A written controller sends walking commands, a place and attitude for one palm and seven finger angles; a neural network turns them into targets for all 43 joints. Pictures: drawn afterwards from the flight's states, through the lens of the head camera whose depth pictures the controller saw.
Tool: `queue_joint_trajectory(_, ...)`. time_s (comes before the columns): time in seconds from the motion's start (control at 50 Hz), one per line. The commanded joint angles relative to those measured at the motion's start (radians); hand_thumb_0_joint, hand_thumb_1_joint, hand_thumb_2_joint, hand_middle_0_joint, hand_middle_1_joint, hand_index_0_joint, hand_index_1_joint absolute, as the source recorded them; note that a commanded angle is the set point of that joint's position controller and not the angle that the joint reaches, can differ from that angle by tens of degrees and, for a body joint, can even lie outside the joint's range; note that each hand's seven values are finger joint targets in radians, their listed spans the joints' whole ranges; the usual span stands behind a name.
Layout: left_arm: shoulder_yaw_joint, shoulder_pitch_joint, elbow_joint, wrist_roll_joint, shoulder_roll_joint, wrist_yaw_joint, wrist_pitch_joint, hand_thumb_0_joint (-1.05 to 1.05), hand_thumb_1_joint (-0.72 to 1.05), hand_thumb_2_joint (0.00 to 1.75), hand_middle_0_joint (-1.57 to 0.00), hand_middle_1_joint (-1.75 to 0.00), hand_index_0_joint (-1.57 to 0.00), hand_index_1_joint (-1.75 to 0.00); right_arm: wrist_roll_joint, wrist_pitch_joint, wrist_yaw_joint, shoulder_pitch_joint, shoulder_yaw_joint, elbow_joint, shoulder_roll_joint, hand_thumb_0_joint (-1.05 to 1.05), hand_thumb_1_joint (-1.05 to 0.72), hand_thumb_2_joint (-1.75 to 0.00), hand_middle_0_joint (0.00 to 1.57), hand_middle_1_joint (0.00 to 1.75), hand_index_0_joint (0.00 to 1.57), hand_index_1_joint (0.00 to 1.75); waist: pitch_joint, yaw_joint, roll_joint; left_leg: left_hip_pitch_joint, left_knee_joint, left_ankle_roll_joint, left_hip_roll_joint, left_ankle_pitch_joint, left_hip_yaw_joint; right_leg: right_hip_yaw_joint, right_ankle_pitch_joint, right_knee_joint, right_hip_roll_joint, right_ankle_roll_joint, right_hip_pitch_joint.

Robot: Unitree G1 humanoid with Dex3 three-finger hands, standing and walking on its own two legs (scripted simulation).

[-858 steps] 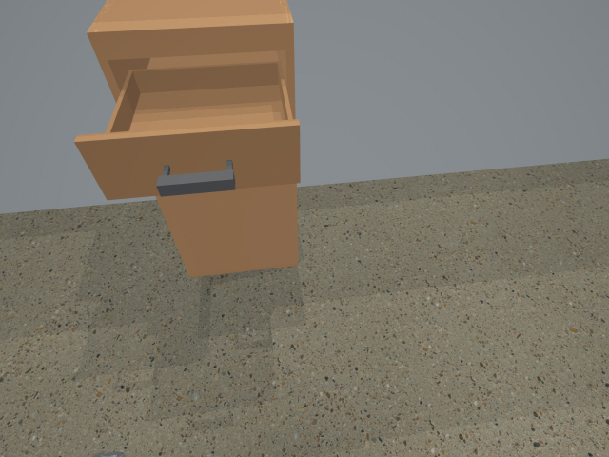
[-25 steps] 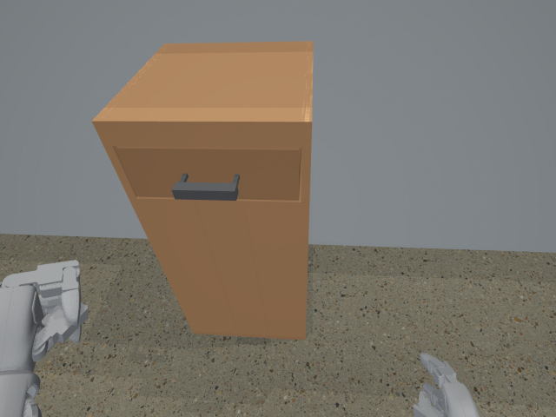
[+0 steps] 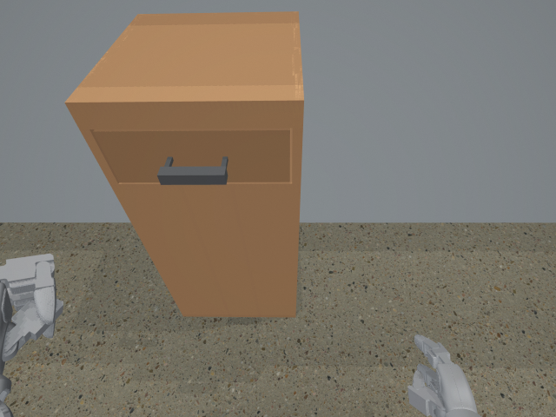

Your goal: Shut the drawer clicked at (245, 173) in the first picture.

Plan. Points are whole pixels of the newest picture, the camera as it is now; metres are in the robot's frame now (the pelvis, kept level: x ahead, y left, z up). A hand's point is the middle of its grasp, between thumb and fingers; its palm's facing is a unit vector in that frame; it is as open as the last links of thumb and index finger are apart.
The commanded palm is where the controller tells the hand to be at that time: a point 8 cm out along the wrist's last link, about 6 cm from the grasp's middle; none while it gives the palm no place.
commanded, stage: step back with the hand held close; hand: left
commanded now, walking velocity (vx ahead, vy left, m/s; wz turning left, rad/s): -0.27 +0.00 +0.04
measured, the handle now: (195, 168) +0.56 +0.22 +0.02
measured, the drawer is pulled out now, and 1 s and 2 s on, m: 0.00 0.00 0.00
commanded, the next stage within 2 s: stop stepping back and stand still in 1.12 s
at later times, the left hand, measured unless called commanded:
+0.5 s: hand (4, 397) +0.11 +0.25 +0.15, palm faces +0.38 -0.80 -0.46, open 3.3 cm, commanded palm +0.05 +0.29 +0.17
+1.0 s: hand out of the picture +0.03 +0.27 +0.16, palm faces +0.35 -0.82 -0.44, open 3.2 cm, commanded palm -0.03 +0.32 +0.17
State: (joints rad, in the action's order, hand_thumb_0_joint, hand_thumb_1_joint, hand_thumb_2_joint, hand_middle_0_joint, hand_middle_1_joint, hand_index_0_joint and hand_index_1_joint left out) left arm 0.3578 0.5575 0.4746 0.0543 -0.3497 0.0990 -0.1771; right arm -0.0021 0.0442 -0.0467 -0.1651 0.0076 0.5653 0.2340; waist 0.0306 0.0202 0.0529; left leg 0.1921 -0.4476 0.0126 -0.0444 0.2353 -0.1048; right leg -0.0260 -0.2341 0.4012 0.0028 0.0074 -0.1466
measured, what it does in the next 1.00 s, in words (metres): walks backwards: right foot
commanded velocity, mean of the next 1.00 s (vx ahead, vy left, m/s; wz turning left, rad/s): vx -0.33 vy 0.00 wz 0.01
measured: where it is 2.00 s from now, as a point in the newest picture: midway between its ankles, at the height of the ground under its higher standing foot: outside the picture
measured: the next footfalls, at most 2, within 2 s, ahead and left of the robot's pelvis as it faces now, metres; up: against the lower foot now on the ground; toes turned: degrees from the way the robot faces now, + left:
right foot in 0.70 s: -0.08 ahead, -0.11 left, +0.00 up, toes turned +8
right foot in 1.26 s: -0.24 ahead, -0.10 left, +0.00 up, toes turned -1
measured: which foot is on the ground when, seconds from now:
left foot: down 0.00-1.00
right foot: down 0.00-0.60, up 0.62-0.68, down 0.70-1.00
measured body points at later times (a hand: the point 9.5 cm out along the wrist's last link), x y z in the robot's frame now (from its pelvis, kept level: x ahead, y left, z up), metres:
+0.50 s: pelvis -0.08 +0.01 -0.01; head -0.05 +0.02 +0.44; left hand +0.08 +0.29 +0.18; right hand +0.11 -0.22 -0.09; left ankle +0.00 +0.11 -0.74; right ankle -0.01 -0.12 -0.74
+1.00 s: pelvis -0.15 +0.03 -0.02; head -0.14 +0.06 +0.43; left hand +0.00 +0.31 +0.18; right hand +0.04 -0.21 -0.08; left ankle -0.01 +0.10 -0.74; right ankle -0.12 -0.11 -0.74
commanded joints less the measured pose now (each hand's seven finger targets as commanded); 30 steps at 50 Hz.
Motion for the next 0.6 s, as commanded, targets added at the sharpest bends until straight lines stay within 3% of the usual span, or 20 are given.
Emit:
queue_joint_trajectory(0.0,0.117,0.078,0.236,0.006,-0.177,0.02,-0.044,0.0,0.9,0.9,-1.4,-1.6,-1.4,-1.6,-0.004,0.009,-0.01,0.085,-0.064,-0.185,0.104,0.0,-0.9,-0.9,0.2,0.3,0.2,0.3,-0.19,-0.005,-0.057,-0.058,0.017,0.032,-0.054,-0.384,0.074,0.04,0.448,0.035,0.058,0.004,0.022)
queue_joint_trajectory(0.02,0.137,0.079,0.265,0.007,-0.204,0.023,-0.045,0.0,0.9,0.9,-1.4,-1.6,-1.4,-1.6,-0.003,0.004,-0.015,0.095,-0.065,-0.19,0.107,0.0,-0.9,-0.9,0.2,0.3,0.2,0.3,-0.197,0.001,-0.034,-0.049,0.02,0.031,-0.052,-0.394,0.079,0.037,0.446,0.044,0.053,0.005,0.024)
queue_joint_trajectory(0.1,0.151,0.109,0.324,0.009,-0.208,0.036,-0.054,0.0,0.9,0.9,-1.4,-1.6,-1.4,-1.6,-0.006,0.004,-0.022,0.08,-0.067,-0.207,0.098,0.0,-0.9,-0.9,0.2,0.3,0.2,0.3,-0.211,0.0,0.02,0.006,0.024,0.033,-0.071,-0.399,0.094,0.034,0.405,0.1,0.04,0.007,0.03)
queue_joint_trajectory(0.12,0.159,0.112,0.34,0.009,-0.218,0.038,-0.055,0.0,0.9,0.9,-1.4,-1.6,-1.4,-1.6,-0.003,0.008,-0.025,0.082,-0.068,-0.208,0.105,0.0,-0.9,-0.9,0.2,0.3,0.2,0.3,-0.206,0.005,0.06,0.028,0.034,0.034,-0.073,-0.38,0.102,0.031,0.375,0.11,0.033,0.007,0.029)
queue_joint_trajectory(0.22,0.144,0.114,0.316,0.006,-0.186,0.046,-0.068,0.0,0.9,0.9,-1.4,-1.6,-1.4,-1.6,-0.005,0.037,-0.027,0.064,-0.071,-0.201,0.106,0.0,-0.9,-0.9,0.2,0.3,0.2,0.3,-0.14,-0.005,0.071,0.193,0.096,0.05,-0.1,-0.105,0.134,0.037,0.21,0.157,0.016,0.007,0.038)
queue_joint_trajectory(0.28,0.133,0.097,0.309,-0.002,-0.169,0.053,-0.082,0.0,0.9,0.9,-1.4,-1.6,-1.4,-1.6,-0.01,0.056,-0.028,0.046,-0.069,-0.197,0.107,0.0,-0.9,-0.9,0.2,0.3,0.2,0.3,-0.111,-0.02,0.039,0.295,0.105,0.056,-0.096,0.108,0.141,0.059,0.174,0.158,0.023,0.005,0.054)
queue_joint_trajectory(0.34,0.136,0.073,0.308,-0.008,-0.176,0.059,-0.095,0.0,0.9,0.9,-1.4,-1.6,-1.4,-1.6,-0.008,0.072,-0.033,0.043,-0.068,-0.194,0.105,0.0,-0.9,-0.9,0.2,0.3,0.2,0.3,-0.078,-0.026,-0.014,0.336,0.093,0.055,-0.076,0.255,0.15,0.097,0.055,0.1,0.034,0.0,0.005)
queue_joint_trajectory(0.4,0.125,0.056,0.304,-0.011,-0.177,0.068,-0.105,0.0,0.9,0.9,-1.4,-1.6,-1.4,-1.6,-0.002,0.08,-0.031,0.03,-0.07,-0.181,0.102,0.0,-0.9,-0.9,0.2,0.3,0.2,0.3,-0.066,-0.034,-0.084,0.245,-0.009,0.034,-0.027,0.256,0.126,0.163,-0.142,-0.04,0.076,-0.024,-0.151)
queue_joint_trajectory(0.44,0.121,0.031,0.318,-0.011,-0.186,0.077,-0.109,0.0,0.9,0.9,-1.4,-1.6,-1.4,-1.6,0.003,0.08,-0.035,0.029,-0.065,-0.167,0.096,0.0,-0.9,-0.9,0.2,0.3,0.2,0.3,-0.069,-0.038,-0.108,0.164,-0.068,0.018,-0.006,0.203,0.116,0.172,-0.209,-0.096,0.104,-0.039,-0.242)
queue_joint_trajectory(0.48,0.118,0.024,0.314,-0.013,-0.186,0.085,-0.11,0.0,0.9,0.9,-1.4,-1.6,-1.4,-1.6,0.006,0.08,-0.035,0.026,-0.063,-0.156,0.098,0.0,-0.9,-0.9,0.2,0.3,0.2,0.3,-0.072,-0.042,-0.086,0.128,-0.07,0.014,-0.001,0.184,0.128,0.149,-0.222,-0.098,0.101,-0.04,-0.283)
queue_joint_trajectory(0.52,0.125,0.023,0.336,-0.013,-0.196,0.087,-0.115,0.0,0.9,0.9,-1.4,-1.6,-1.4,-1.6,0.005,0.083,-0.04,0.035,-0.064,-0.157,0.11,0.0,-0.9,-0.9,0.2,0.3,0.2,0.3,-0.082,-0.042,-0.02,0.167,0.028,0.023,-0.03,0.222,0.182,0.101,-0.212,-0.048,0.052,-0.018,-0.23)
queue_joint_trajectory(0.58,0.148,0.064,0.328,-0.03,-0.182,0.082,-0.128,0.0,0.9,0.9,-1.4,-1.6,-1.4,-1.6,0.0,0.095,-0.044,0.054,-0.066,-0.175,0.127,0.0,-0.9,-0.9,0.2,0.3,0.2,0.3,-0.101,-0.024,0.172,0.472,0.294,0.094,-0.181,0.486,0.347,0.028,-0.075,0.275,-0.066,0.02,0.087)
